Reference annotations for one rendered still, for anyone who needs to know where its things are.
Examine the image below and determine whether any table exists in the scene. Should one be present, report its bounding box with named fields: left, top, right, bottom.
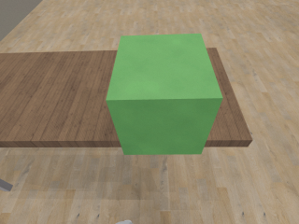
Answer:
left=0, top=48, right=253, bottom=191

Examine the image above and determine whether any carton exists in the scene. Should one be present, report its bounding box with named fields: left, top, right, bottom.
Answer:
left=106, top=33, right=223, bottom=155

